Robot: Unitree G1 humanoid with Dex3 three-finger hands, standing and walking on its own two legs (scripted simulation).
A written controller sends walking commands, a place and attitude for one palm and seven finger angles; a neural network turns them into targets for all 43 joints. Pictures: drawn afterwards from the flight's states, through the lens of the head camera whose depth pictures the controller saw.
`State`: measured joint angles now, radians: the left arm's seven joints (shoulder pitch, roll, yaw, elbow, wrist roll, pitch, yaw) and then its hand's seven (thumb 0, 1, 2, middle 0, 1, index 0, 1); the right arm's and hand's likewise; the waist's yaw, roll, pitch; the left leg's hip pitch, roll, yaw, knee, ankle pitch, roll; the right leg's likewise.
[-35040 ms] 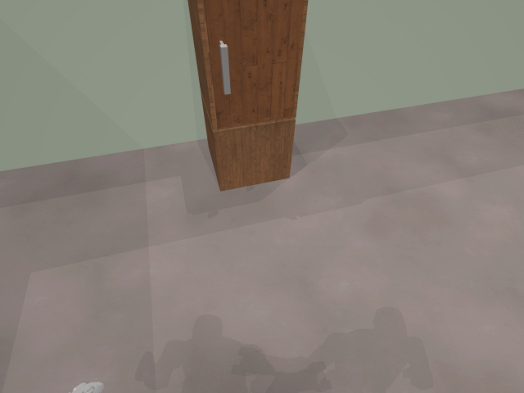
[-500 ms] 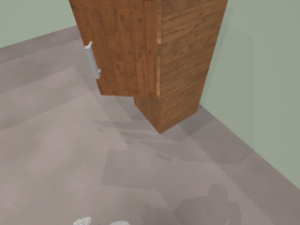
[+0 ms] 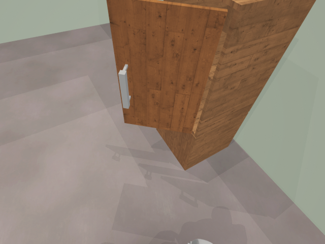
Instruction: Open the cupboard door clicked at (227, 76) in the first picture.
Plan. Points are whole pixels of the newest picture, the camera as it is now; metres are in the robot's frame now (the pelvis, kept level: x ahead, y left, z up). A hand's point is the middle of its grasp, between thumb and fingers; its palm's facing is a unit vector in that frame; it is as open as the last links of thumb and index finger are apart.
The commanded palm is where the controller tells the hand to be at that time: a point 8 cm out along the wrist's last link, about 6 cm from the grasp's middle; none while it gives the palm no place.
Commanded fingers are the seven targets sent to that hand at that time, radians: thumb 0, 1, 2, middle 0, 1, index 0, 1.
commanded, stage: come to a stop and stand still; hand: left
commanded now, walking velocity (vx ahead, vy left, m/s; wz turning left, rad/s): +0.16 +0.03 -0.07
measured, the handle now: (126, 87) +0.66 +0.22 -0.06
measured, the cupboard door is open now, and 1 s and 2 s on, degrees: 50 50 50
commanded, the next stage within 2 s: look again from close up in 1.04 s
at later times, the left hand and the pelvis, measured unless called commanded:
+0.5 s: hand (108, 234) +0.16 +0.17 -0.18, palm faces +0.01 -0.98 -0.19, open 7.4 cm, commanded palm none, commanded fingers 0.00 0.90 0.90 -0.20 -0.30 -0.20 -0.30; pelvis +0.08 -0.01 +0.00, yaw -1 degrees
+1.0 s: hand out of the picture +0.07 +0.13 -0.17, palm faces +0.04 -0.98 -0.19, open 7.3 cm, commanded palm none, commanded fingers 0.00 0.90 0.90 -0.20 -0.30 -0.20 -0.30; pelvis +0.07 -0.04 +0.01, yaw +0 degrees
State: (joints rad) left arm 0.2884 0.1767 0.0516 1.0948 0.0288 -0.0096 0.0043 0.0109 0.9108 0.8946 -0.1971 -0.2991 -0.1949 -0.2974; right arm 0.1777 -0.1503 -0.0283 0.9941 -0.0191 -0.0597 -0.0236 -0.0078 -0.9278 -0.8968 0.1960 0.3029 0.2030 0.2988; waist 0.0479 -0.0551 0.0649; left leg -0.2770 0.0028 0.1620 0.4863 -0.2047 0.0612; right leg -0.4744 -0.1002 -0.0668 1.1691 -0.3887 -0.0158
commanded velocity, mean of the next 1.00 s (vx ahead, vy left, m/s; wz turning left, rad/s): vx -0.08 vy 0.00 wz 0.00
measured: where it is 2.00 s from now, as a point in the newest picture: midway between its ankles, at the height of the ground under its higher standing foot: outside the picture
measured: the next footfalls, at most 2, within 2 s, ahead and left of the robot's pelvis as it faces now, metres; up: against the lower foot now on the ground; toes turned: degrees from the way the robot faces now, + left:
right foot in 0.24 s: +0.10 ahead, -0.13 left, +0.00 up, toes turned -3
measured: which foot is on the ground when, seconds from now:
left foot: down 0.00-1.00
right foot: up 0.00-0.22, down 0.24-1.00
